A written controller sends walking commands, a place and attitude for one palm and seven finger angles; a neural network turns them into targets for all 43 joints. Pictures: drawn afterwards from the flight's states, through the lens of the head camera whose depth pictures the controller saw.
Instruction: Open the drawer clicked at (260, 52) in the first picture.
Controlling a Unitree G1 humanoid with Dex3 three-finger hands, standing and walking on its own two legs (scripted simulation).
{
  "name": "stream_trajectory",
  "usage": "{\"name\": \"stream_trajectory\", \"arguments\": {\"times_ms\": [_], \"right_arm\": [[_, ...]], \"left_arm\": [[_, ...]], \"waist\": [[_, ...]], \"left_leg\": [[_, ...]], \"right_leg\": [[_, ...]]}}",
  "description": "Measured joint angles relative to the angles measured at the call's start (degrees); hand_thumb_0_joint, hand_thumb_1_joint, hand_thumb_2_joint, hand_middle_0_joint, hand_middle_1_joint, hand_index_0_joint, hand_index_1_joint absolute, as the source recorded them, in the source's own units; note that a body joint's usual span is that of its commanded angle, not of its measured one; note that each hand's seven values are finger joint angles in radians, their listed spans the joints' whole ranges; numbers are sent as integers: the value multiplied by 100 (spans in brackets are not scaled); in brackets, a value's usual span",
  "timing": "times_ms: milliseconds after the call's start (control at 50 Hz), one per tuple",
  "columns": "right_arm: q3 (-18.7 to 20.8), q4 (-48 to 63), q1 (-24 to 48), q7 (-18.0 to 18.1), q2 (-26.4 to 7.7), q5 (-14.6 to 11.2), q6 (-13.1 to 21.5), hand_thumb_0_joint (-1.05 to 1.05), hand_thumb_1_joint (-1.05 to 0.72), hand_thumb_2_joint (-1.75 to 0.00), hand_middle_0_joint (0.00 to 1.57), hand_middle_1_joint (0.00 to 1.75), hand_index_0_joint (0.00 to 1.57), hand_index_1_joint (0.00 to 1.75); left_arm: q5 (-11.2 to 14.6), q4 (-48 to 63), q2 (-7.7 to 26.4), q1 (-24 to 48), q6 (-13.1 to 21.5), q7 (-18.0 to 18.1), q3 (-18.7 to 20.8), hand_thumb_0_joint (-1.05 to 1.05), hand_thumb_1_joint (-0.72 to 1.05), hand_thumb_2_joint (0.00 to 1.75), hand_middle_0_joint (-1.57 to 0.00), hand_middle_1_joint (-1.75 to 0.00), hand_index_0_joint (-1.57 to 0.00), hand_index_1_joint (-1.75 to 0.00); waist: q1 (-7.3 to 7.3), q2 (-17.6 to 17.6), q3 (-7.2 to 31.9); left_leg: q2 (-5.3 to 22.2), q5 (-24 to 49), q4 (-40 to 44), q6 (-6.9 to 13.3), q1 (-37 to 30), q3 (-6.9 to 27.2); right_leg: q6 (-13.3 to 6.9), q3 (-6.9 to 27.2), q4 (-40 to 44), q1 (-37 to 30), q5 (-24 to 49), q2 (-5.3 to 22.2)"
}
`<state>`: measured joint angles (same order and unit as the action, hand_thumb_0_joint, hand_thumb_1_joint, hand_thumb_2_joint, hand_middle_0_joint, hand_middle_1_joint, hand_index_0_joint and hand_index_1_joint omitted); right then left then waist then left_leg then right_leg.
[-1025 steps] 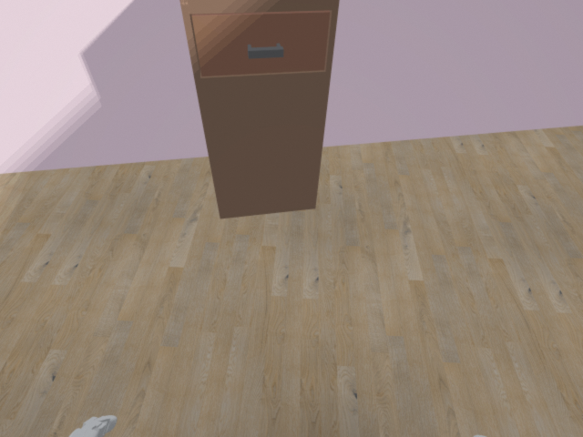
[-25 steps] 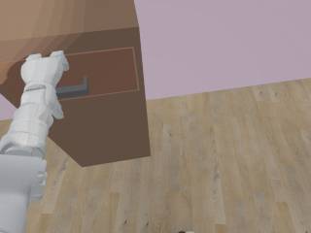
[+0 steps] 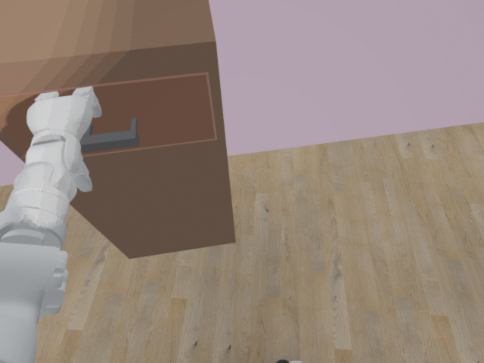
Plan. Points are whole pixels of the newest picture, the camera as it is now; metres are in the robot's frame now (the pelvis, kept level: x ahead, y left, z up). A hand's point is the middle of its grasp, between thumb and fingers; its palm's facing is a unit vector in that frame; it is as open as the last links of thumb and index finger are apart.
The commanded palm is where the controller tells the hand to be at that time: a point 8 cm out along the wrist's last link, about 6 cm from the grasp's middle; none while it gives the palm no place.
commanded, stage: re-aim the fingers above the handle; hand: left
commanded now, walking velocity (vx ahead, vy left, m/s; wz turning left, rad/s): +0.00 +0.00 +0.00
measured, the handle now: (111, 133) +0.54 +0.26 +0.02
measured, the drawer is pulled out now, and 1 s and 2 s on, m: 0.00 0.00 0.00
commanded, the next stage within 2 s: lower the fingers behind the handle in 0.16 s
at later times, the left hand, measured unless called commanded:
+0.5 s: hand (99, 136) +0.49 +0.25 +0.07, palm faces -0.09 +0.02 -1.00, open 13.7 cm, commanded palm +0.47 +0.25 +0.12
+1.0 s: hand (103, 146) +0.49 +0.26 +0.04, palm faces -0.06 +0.01 -1.00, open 13.8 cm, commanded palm +0.47 +0.26 +0.09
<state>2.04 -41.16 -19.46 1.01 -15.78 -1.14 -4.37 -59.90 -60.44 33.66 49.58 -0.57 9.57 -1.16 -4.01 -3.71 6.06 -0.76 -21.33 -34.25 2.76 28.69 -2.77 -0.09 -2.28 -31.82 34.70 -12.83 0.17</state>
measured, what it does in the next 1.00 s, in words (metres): stands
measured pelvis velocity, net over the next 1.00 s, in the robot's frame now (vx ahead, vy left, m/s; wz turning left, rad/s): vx -0.01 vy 0.00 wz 0.00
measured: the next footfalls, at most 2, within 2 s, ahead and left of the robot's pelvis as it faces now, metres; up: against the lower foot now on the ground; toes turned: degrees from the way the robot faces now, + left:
none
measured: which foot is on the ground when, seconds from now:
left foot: down 0.00-1.00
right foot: down 0.00-1.00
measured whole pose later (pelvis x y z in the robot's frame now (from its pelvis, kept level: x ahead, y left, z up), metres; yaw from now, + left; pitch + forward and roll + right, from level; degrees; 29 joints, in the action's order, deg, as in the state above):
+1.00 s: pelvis -0.01 +0.00 -0.01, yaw +0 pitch +20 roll -2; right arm 2.2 -42.6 -20.2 0.7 -16.0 0.2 -2.2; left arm -62.5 -66.5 32.5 53.8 0.7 15.9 -0.7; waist -7.0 -2.8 7.2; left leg -0.6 -23.5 -40.9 3.0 37.4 -2.4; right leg 0.0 -2.6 -36.9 42.7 -14.2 0.2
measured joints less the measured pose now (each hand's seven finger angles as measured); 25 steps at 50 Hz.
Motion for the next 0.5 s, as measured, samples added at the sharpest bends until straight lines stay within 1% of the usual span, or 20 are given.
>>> {"name": "stream_trajectory", "arguments": {"times_ms": [60, 100, 120, 160, 200, 220, 260, 300, 340, 380, 440, 480, 500], "right_arm": [[25, -23, -58, 68, 22, 5, 12, 0, -91, -90, 20, 30, 21, 30], [49, -31, -76, 104, 28, 22, 36, 0, -91, -90, 20, 30, 21, 30], [59, -35, -71, 113, 25, 35, 49, 0, -91, -90, 20, 30, 21, 30], [64, -40, -35, 114, 8, 62, 81, 0, -91, -90, 20, 30, 21, 30], [41, -40, 38, 90, -14, 83, 112, 0, -91, -90, 20, 30, 21, 30], [24, -36, 81, 71, -24, 96, 120, 0, -91, -90, 20, 30, 20, 30], [-3, -21, 152, 26, -41, 117, 131, 0, -91, -90, 20, 30, 20, 30], [-10, -13, 166, -21, -56, 115, 130, 0, -91, -90, 20, 30, 20, 30], [-25, -33, 151, -59, -62, 89, 100, 0, -91, -90, 20, 30, 20, 30], [-63, -50, 150, -71, -53, 51, 52, 0, -91, -90, 20, 30, 20, 30], [-131, -30, 170, -37, -12, -4, 6, 0, -91, -90, 20, 30, 20, 30], [-156, 26, 144, 8, 14, -29, 17, 0, -91, -90, 20, 30, 21, 30], [-161, 59, 119, 34, 23, -36, 32, 0, -91, -90, 20, 30, 21, 30]], "left_arm": [[72, 258, -81, -114, 282, -246, -172, 0, -49, 30, -32, -120, -32, -120], [59, 445, -177, -151, 545, -272, -234, 0, -49, 30, -32, -120, -32, -120], [40, 525, -227, -155, 669, -238, -239, 0, -49, 30, -32, -120, -32, -120], [-34, 570, -304, -108, 861, -52, -185, 0, -49, 30, -32, -120, -32, -120], [-126, 479, -319, 8, 904, 217, -37, 0, -49, 30, -32, -120, -32, -120], [-171, 410, -299, 77, 860, 352, 60, 0, -49, 30, -32, -120, -32, -120], [-257, 224, -206, 235, 638, 595, 199, 0, -49, 30, -32, -120, -32, -120], [-257, 68, -192, 358, 512, 707, 186, 0, -49, 30, -36, -123, -32, -120], [-230, -79, -281, 465, 295, 762, 107, 0, -49, 30, -38, -124, -33, -123], [-226, -229, -328, 549, 69, 685, 53, 0, -49, 30, -37, -124, -34, -125], [-232, -590, -251, 632, -227, 437, 21, 0, -49, 30, -36, -123, -33, -125], [-190, -706, -158, 587, -264, 258, 44, 0, -49, 30, -35, -122, -33, -124], [-172, -709, -108, 536, -219, 170, 64, 0, -49, 30, -34, -122, -33, -123]], "waist": [[15, 39, -31], [10, 79, -39], [2, 97, -42], [-36, 121, -34], [-100, 138, -27], [-132, 142, -27], [-186, 129, -28], [-178, 87, -21], [-139, 40, 8], [-128, 11, 39], [-192, 7, 46], [-238, 20, 22], [-255, 31, 3]], "left_leg": [[-7, 14, 12, -2, -50, 57], [-19, 8, -18, -6, -43, 91], [-23, 0, -43, -9, -29, 101], [-28, -22, -110, -10, 31, 104], [-31, -48, -186, -8, 123, 80], [-31, -56, -215, -6, 168, 57], [-28, -63, -254, -1, 256, 7], [-28, -55, -259, 5, 310, -34], [-31, -35, -232, 13, 322, -61], [-29, -13, -191, 19, 300, -91], [-18, 17, -125, 18, 244, -137], [-6, 33, -99, 13, 220, -155], [1, 36, -98, 9, 219, -158]], "right_leg": [[-5, -55, 40, -84, 6, 12], [-8, -88, 16, -93, -9, 28], [-9, -98, -5, -84, -19, 34], [-9, -101, -66, -27, -39, 42], [-9, -78, -151, 79, -57, 46], [-8, -56, -188, 137, -61, 45], [-4, -7, -242, 251, -56, 39], [5, 34, -256, 322, -38, 35], [14, 62, -237, 345, -14, 34], [20, 92, -212, 341, 10, 27], [16, 137, -173, 316, 43, 8], [8, 154, -153, 302, 63, -8], [3, 156, -149, 300, 69, -15]]}}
